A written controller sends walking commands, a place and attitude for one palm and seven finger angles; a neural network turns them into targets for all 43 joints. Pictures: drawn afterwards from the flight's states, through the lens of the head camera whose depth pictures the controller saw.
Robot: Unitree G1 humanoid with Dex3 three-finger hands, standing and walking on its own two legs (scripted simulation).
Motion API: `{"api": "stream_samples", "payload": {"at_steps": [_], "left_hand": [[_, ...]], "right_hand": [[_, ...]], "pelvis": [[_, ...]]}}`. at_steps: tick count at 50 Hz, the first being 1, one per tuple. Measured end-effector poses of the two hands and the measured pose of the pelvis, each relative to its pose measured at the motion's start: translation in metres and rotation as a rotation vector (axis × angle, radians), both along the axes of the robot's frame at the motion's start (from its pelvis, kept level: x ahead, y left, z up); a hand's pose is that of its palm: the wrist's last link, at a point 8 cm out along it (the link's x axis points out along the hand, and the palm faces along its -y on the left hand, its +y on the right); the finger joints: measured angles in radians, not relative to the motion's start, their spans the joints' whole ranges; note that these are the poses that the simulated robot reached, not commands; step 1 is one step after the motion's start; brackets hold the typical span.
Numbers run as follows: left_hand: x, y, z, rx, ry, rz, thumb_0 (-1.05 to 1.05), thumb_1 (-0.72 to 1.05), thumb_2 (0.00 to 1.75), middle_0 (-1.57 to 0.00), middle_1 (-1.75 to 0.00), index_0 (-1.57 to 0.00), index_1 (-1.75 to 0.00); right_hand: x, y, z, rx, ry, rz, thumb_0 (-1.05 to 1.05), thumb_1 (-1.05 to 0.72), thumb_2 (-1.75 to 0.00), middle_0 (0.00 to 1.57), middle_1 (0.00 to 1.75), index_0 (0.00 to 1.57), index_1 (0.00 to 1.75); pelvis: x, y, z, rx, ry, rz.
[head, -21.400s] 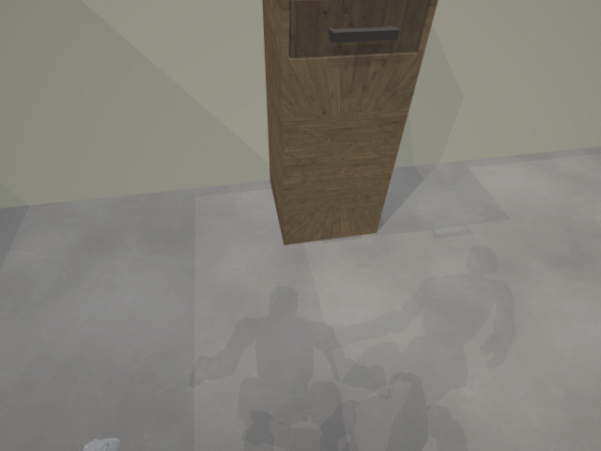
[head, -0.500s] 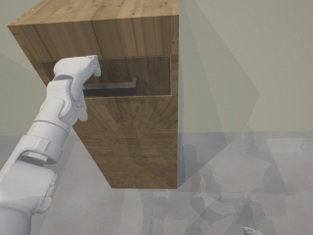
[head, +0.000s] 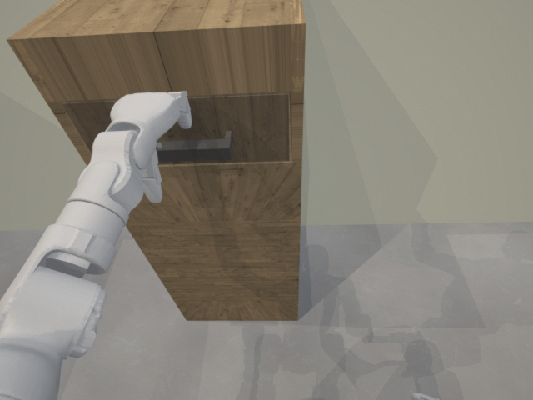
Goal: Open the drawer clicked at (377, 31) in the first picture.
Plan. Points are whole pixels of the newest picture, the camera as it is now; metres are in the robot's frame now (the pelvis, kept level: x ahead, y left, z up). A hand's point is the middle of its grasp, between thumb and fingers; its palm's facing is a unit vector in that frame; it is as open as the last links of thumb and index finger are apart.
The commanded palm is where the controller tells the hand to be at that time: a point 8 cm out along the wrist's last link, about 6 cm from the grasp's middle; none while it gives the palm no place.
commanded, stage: move the hooked fingers above the handle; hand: left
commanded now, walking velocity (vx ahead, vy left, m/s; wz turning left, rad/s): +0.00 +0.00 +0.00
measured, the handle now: (180, 143) +0.52 +0.16 +0.12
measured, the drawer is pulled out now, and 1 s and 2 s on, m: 0.00 0.00 0.00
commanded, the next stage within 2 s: lower the fingers behind the handle in 0.26 s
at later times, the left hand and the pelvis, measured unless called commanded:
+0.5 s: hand (168, 163) +0.43 +0.16 +0.15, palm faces -0.11 +0.01 -0.99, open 13.8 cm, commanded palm +0.43 +0.19 +0.23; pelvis +0.00 +0.01 +0.00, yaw +1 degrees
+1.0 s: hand (167, 161) +0.45 +0.17 +0.14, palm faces -0.05 -0.04 -1.00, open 14.0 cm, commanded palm +0.43 +0.18 +0.20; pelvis +0.00 +0.00 -0.01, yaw +1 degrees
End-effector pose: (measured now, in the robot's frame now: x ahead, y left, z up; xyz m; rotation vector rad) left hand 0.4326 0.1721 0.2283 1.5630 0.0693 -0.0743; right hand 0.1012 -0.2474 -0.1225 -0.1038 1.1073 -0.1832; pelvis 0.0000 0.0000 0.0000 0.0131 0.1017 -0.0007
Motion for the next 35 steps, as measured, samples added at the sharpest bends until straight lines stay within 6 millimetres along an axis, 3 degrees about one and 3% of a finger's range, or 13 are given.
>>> {"api": "stream_samples", "payload": {"at_steps": [3,7,13,17,20,24,27,30,35], "left_hand": [[-0.007,-0.018,-0.023,-0.033,0.037,-0.131,-0.01,-0.49,0.30,-0.32,-1.20,-0.33,-1.23],[-0.012,-0.014,-0.012,-0.041,-0.104,-0.215,0.00,-0.48,0.30,-0.31,-1.21,-0.33,-1.22],[-0.001,0.035,0.032,-0.027,-0.272,0.013,0.00,-0.49,0.30,-0.32,-1.20,-0.33,-1.21],[0.000,0.057,0.032,0.030,-0.182,0.181,0.00,-0.49,0.30,-0.31,-1.20,-0.32,-1.21],[-0.005,0.041,0.012,0.039,-0.061,0.141,-0.01,-0.49,0.30,-0.31,-1.20,-0.31,-1.20],[-0.013,-0.005,-0.023,-0.005,0.051,-0.096,-0.01,-0.49,0.30,-0.31,-1.20,-0.32,-1.20],[-0.019,-0.016,-0.016,-0.039,-0.040,-0.213,-0.01,-0.49,0.30,-0.31,-1.21,-0.32,-1.21],[-0.016,-0.011,-0.004,-0.080,-0.142,-0.221,0.00,-0.49,0.30,-0.31,-1.21,-0.32,-1.21],[-0.004,0.026,-0.003,-0.040,-0.197,-0.001,0.00,-0.49,0.30,-0.31,-1.21,-0.32,-1.21]], "right_hand": [[0.000,-0.004,0.004,-0.029,-0.022,-0.011,0.01,-0.91,-0.90,0.20,0.30,0.20,0.30],[0.003,-0.008,0.006,-0.060,-0.040,-0.013,0.01,-0.91,-0.90,0.20,0.30,0.20,0.30],[0.005,-0.002,0.000,-0.030,-0.007,0.011,0.01,-0.91,-0.90,0.20,0.30,0.20,0.30],[0.009,0.003,-0.002,0.005,0.004,0.022,0.01,-0.91,-0.90,0.20,0.30,0.20,0.30],[0.016,0.006,-0.001,0.009,-0.005,0.037,0.01,-0.91,-0.90,0.20,0.30,0.20,0.30],[0.029,0.007,0.007,-0.019,-0.058,0.043,0.01,-0.91,-0.90,0.20,0.30,0.20,0.30],[0.037,0.008,0.012,-0.038,-0.104,0.040,0.01,-0.91,-0.90,0.20,0.30,0.20,0.30],[0.039,0.011,0.012,-0.038,-0.113,0.044,0.00,-0.91,-0.90,0.20,0.30,0.20,0.30],[0.031,0.015,0.004,-0.007,-0.063,0.060,0.00,-0.91,-0.90,0.20,0.30,0.20,0.30]], "pelvis": [[-0.001,0.001,-0.001,0.000,-0.008,-0.006],[-0.001,0.002,-0.001,-0.003,-0.003,-0.010],[0.000,0.003,-0.001,-0.005,0.017,-0.007],[0.001,0.004,0.000,-0.006,0.023,0.005],[0.002,0.006,0.000,-0.005,0.015,0.018],[0.003,0.007,-0.001,-0.003,0.000,0.019],[0.002,0.008,-0.002,-0.003,-0.004,0.008],[0.001,0.008,-0.003,-0.004,0.000,0.001],[-0.002,0.005,-0.003,-0.004,0.027,-0.006]]}}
